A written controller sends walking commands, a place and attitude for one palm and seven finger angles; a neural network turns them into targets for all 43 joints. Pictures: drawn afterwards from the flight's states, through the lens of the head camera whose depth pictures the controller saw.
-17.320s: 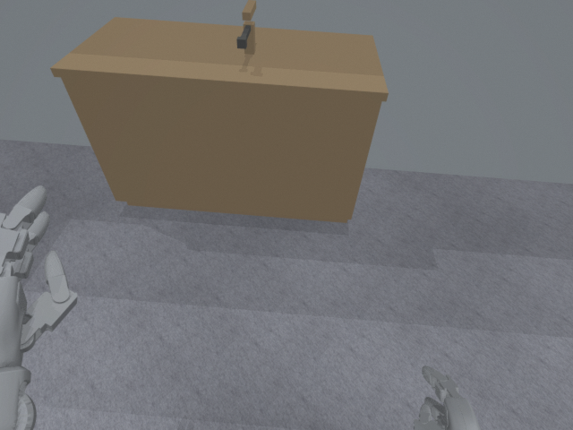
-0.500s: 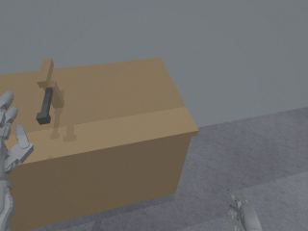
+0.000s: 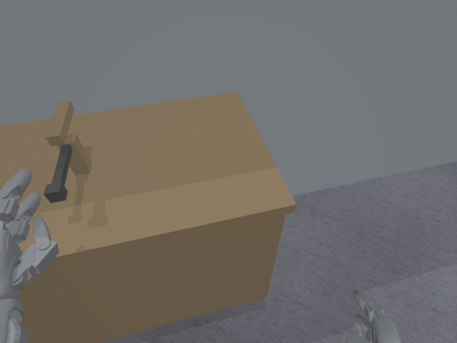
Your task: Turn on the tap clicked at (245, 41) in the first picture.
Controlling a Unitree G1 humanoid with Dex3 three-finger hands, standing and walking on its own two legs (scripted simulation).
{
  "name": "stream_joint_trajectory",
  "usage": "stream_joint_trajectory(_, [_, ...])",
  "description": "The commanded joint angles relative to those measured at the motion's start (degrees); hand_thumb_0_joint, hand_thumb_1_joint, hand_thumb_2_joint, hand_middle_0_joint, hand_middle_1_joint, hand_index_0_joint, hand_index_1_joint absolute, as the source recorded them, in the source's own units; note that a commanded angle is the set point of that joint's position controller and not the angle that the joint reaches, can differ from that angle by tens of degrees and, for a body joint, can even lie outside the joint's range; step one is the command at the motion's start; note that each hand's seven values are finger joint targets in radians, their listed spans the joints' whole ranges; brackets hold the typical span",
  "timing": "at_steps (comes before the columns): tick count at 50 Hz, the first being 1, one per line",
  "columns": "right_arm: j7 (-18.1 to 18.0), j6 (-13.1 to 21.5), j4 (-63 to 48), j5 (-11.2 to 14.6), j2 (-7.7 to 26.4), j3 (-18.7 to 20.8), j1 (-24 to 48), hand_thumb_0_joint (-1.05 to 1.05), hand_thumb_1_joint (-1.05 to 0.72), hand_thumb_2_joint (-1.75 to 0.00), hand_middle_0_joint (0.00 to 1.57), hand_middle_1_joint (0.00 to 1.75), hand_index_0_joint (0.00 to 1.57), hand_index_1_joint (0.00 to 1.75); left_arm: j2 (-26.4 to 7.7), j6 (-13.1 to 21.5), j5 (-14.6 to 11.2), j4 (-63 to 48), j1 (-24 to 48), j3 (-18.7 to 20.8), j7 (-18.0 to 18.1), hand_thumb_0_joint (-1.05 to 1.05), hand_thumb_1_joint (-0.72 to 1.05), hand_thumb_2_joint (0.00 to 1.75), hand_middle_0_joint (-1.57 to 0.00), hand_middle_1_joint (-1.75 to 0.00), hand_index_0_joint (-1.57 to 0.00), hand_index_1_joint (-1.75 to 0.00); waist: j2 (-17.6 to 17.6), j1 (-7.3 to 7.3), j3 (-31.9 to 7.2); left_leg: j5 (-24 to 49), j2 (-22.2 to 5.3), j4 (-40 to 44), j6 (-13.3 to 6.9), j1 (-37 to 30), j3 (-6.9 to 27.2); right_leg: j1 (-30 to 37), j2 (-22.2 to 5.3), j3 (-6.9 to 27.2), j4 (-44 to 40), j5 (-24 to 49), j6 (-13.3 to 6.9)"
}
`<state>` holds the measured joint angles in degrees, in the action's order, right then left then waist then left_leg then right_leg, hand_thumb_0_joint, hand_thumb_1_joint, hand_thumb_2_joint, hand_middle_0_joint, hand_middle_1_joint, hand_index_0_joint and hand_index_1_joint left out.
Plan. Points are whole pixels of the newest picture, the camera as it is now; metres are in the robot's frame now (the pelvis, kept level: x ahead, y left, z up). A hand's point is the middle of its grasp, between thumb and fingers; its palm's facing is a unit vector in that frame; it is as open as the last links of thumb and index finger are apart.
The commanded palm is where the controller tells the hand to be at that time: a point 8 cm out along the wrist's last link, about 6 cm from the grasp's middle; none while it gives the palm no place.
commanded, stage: turn the palm inward beside the body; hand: left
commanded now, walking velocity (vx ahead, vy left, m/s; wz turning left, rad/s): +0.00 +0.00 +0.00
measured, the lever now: (56, 192) +0.34 +0.39 +0.06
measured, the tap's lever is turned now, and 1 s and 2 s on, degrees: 0 0 0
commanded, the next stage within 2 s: reach beside the lever's end, fingers flat in 1.28 s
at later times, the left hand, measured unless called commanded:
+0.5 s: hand (51, 268) +0.17 +0.26 +0.14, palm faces +0.49 -0.85 -0.18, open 7.4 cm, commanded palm +0.11 +0.29 +0.15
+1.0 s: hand (61, 277) +0.16 +0.24 +0.13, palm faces +0.52 -0.85 -0.13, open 7.4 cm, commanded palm +0.11 +0.28 +0.15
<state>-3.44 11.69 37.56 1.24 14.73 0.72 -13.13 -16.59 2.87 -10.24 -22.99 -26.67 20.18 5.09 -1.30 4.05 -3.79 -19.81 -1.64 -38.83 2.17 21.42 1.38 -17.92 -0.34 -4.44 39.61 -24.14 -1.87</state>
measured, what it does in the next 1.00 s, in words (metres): stands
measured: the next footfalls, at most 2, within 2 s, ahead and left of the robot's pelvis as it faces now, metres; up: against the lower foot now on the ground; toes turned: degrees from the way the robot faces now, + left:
none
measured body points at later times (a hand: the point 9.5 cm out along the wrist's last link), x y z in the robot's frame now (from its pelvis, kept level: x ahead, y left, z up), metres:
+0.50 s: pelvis -0.02 +0.01 +0.00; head -0.03 +0.00 +0.45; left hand +0.14 +0.30 +0.15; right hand +0.18 -0.19 -0.07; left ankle +0.00 +0.15 -0.72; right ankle -0.04 -0.09 -0.72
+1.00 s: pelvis -0.02 +0.00 +0.00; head -0.04 -0.02 +0.45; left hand +0.13 +0.28 +0.14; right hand +0.18 -0.21 -0.07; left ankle +0.00 +0.15 -0.72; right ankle -0.04 -0.09 -0.72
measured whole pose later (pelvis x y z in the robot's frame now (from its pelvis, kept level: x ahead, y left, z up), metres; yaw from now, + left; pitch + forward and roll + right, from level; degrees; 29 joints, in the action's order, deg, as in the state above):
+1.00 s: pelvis -0.02 +0.00 +0.00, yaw +1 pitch +0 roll +0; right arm -4.3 13.8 36.9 1.0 13.3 -2.3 -12.3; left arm -11.2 -4.8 -11.8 -29.0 -31.1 12.1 12.5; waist -2.7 4.1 -4.1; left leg -18.7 -1.3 -39.4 2.0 21.3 2.9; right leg -16.8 -0.5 -5.8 39.4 -23.0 -1.9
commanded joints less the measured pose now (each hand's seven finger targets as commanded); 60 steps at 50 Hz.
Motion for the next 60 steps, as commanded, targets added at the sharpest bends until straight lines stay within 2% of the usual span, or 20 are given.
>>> stream_joint_trajectory(1, [-0.5,3.8,-9.5,-0.2,5.4,1.6,6.0,0.00,-0.90,-0.90,0.20,0.30,0.20,0.30,-9.3,4.8,1.0,-14.6,5.1,3.7,1.9,0.00,0.90,0.90,-0.20,-0.30,-0.20,-0.30,-0.5,-0.56,-6.6,19.7,2.3,2.1,-3.6,-5.9,-1.8,-1.0,-0.1,1.1,-5.1,24.0,1.9])
stream_joint_trajectory(4, [-0.7,3.6,-9.5,-0.3,5.4,1.4,6.5,0.00,-0.90,-0.90,0.20,0.30,0.20,0.30,-10.3,3.6,1.3,-14.6,3.3,4.8,3.2,0.00,0.90,0.90,-0.20,-0.30,-0.20,-0.30,-0.8,0.34,-6.1,19.2,2.2,2.6,-3.5,-5.5,-1.4,-1.1,0.2,0.9,-5.3,21.9,1.5])
stream_joint_trajectory(5, [-0.6,3.6,-10.0,-0.3,5.0,1.2,6.8,0.00,-0.90,-0.90,0.20,0.30,0.20,0.30,-8.0,3.3,1.1,-15.4,3.8,2.7,3.3,0.00,0.90,0.90,-0.20,-0.30,-0.20,-0.30,-1.0,-0.11,-6.5,18.8,2.2,2.9,-3.4,-5.7,-1.3,-0.9,0.0,0.7,-5.1,21.6,1.5])
stream_joint_trajectory(9, [-0.8,3.2,-10.1,-0.1,5.1,0.7,7.3,0.00,-0.90,-0.90,0.20,0.30,0.20,0.30,-8.3,1.0,1.2,-15.4,2.8,3.0,4.1,0.00,0.90,0.90,-0.20,-0.30,-0.20,-0.30,-2.2,0.57,-5.3,17.1,1.9,3.8,-3.2,-5.2,-0.8,-1.4,0.4,0.4,-5.7,18.4,1.1])
stream_joint_trajectory(10, [-0.8,3.2,-10.6,-0.3,4.7,0.5,7.7,0.00,-0.90,-0.90,0.20,0.30,0.20,0.30,-6.2,0.7,1.0,-16.5,3.5,0.7,4.2,0.00,0.90,0.90,-0.20,-0.30,-0.20,-0.30,-2.0,0.05,-5.9,17.0,2.0,3.9,-3.2,-5.8,-0.7,-1.2,0.2,0.3,-5.7,18.4,1.2])
stream_joint_trajectory(12, [-0.9,3.0,-10.6,-0.3,5.0,0.4,7.7,0.00,-0.90,-0.90,0.20,0.30,0.20,0.30,-5.9,-0.3,0.8,-15.4,2.8,0.4,4.5,0.00,0.90,0.90,-0.20,-0.30,-0.20,-0.30,0.0,-0.04,-5.1,15.7,1.9,4.1,-3.2,-5.2,-0.4,-1.6,0.5,0.2,-6.1,17.0,1.3])
stream_joint_trajectory(14, [-1.1,2.9,-10.4,-0.2,4.9,0.2,8.1,0.00,-0.90,-0.90,0.20,0.30,0.20,0.30,-6.8,-0.9,1.1,-15.8,3.1,1.1,4.9,0.00,0.90,0.90,-0.20,-0.30,-0.20,-0.30,-1.3,0.26,-3.6,14.2,1.8,4.7,-3.1,-4.9,-0.3,-2.1,0.6,0.4,-6.9,15.1,1.2])
stream_joint_trajectory(15, [-1.1,3.0,-10.9,-0.2,4.6,-0.1,8.5,0.00,-0.90,-0.90,0.20,0.30,0.20,0.30,-5.0,-0.9,1.1,-16.8,4.3,-1.2,5.0,0.00,0.90,0.90,-0.20,-0.30,-0.20,-0.30,-1.1,-0.36,-3.5,12.8,1.8,4.9,-3.2,-5.1,-0.2,-2.6,0.4,0.3,-6.9,13.5,1.2])
stream_joint_trajectory(24, [-1.2,3.5,-10.7,-0.4,4.6,-0.6,9.5,0.00,-0.90,-0.90,0.20,0.30,0.20,0.30,-5.3,-1.4,1.3,-17.7,2.2,-1.2,6.8,0.00,0.90,0.90,-0.20,-0.30,-0.20,-0.30,-2.6,0.09,-2.3,7.8,2.0,5.7,-3.2,-4.1,0.5,-3.1,0.6,0.5,-8.1,8.4,1.0])
stream_joint_trajectory(25, [-1.2,3.5,-11.1,-0.4,4.2,-0.8,9.7,0.00,-0.90,-0.90,0.20,0.30,0.20,0.30,-3.2,-1.4,1.1,-18.3,2.7,-3.4,6.8,0.00,0.90,0.90,-0.20,-0.30,-0.20,-0.30,-1.8,-0.39,-2.5,7.1,2.2,5.9,-3.3,-4.3,0.6,-3.2,0.5,0.3,-7.9,7.8,1.1])
stream_joint_trajectory(34, [-1.2,4.3,-10.9,-0.5,4.6,-0.7,9.6,0.00,-0.90,-0.90,0.20,0.30,0.20,0.30,-3.6,-1.8,0.3,-18.5,-1.1,-2.5,7.9,0.00,0.90,0.90,-0.20,-0.30,-0.20,-0.30,-1.6,0.06,-1.2,4.7,2.4,5.3,-3.5,-2.7,0.5,-3.5,0.4,0.8,-9.1,5.6,1.2])
stream_joint_trajectory(35, [-1.2,4.5,-11.4,-0.4,4.3,-0.8,9.8,0.00,-0.90,-0.90,0.20,0.30,0.20,0.30,-2.0,-1.4,0.4,-20.4,0.3,-4.6,8.0,0.00,0.90,0.90,-0.20,-0.30,-0.20,-0.30,-1.4,-0.70,-1.8,5.0,2.5,5.2,-3.5,-3.3,0.6,-3.4,0.2,0.7,-8.7,5.9,1.2])
stream_joint_trajectory(39, [-1.1,5.0,-10.6,-0.5,4.6,-0.7,9.2,0.00,-0.90,-0.90,0.20,0.30,0.20,0.30,-4.2,-1.5,0.3,-19.4,-0.6,-2.1,8.7,0.00,0.90,0.90,-0.20,-0.30,-0.20,-0.30,-2.0,-0.16,-1.5,5.6,2.5,4.6,-3.6,-2.9,0.5,-3.5,0.3,1.1,-9.1,6.3,1.2])
stream_joint_trajectory(40, [-1.1,5.1,-11.1,-0.5,4.3,-0.9,9.6,0.00,-0.90,-0.90,0.20,0.30,0.20,0.30,-1.8,-1.4,-0.2,-20.2,0.2,-4.2,8.4,0.00,0.90,0.90,-0.20,-0.30,-0.20,-0.30,-1.3,-0.63,-1.9,5.4,2.6,4.7,-3.6,-3.0,0.6,-3.2,0.1,0.9,-8.8,6.3,1.2])
stream_joint_trajectory(44, [-1.4,5.4,-10.4,-0.2,4.8,-0.7,9.5,0.00,-0.90,-0.90,0.20,0.30,0.20,0.30,-3.0,-3.1,-1.2,-18.3,-0.7,-2.4,7.9,0.00,0.90,0.90,-0.20,-0.30,-0.20,-0.30,-0.2,-0.03,-1.6,6.7,2.7,4.5,-3.7,-3.0,0.5,-2.3,0.1,1.4,-9.7,8.1,1.3])
stream_joint_trajectory(45, [-1.3,5.5,-10.7,-0.2,4.5,-0.8,9.5,0.00,-0.90,-0.90,0.20,0.30,0.20,0.30,-1.1,-3.1,-1.2,-19.4,-0.2,-4.3,7.6,0.00,0.90,0.90,-0.20,-0.30,-0.20,-0.30,0.5,-0.45,-2.1,7.8,2.7,4.6,-3.7,-3.6,0.4,-1.8,-0.1,1.0,-9.1,9.7,1.3])
stream_joint_trajectory(49, [-1.3,5.4,-10.3,-0.3,4.8,-0.7,8.8,0.00,-0.90,-0.90,0.20,0.30,0.20,0.30,-3.3,-4.1,-0.9,-18.2,-1.5,-2.2,7.6,0.00,0.90,0.90,-0.20,-0.30,-0.20,-0.30,0.0,0.23,-1.9,9.6,2.8,4.3,-3.7,-3.4,0.2,-1.3,-0.1,1.3,-9.2,12.2,1.4])
stream_joint_trajectory(50, [-1.3,5.4,-10.7,-0.3,4.4,-0.8,9.3,0.00,-0.90,-0.90,0.20,0.30,0.20,0.30,-0.9,-3.9,-1.2,-18.9,-0.8,-4.4,7.4,0.00,0.90,0.90,-0.20,-0.30,-0.20,-0.30,1.2,-0.50,-2.0,9.9,2.8,4.3,-3.9,-4.0,0.0,-1.3,-0.3,1.3,-9.2,12.8,1.6])
stream_joint_trajectory(54, [-1.1,5.5,-10.2,-0.4,4.7,-0.4,8.5,0.00,-0.90,-0.90,0.20,0.30,0.20,0.30,-3.5,-3.2,-0.8,-19.1,-0.7,-1.7,7.7,0.00,0.90,0.90,-0.20,-0.30,-0.20,-0.30,-0.1,0.12,-2.8,12.1,2.8,4.0,-3.8,-4.5,-0.2,-0.6,-0.2,1.4,-8.9,15.6,1.5])
stream_joint_trajectory(60, [-1.0,5.3,-10.5,-0.3,4.3,-0.4,8.8,0.00,-0.90,-0.90,0.20,0.30,0.20,0.30,-0.8,-2.7,-1.0,-18.6,-0.3,-4.2,7.4,0.00,0.90,0.90,-0.20,-0.30,-0.20,-0.30,0.7,-0.33,-2.3,12.4,2.9,4.1,-3.8,-4.7,-0.6,-0.1,-0.5,1.6,-8.9,16.7,1.6])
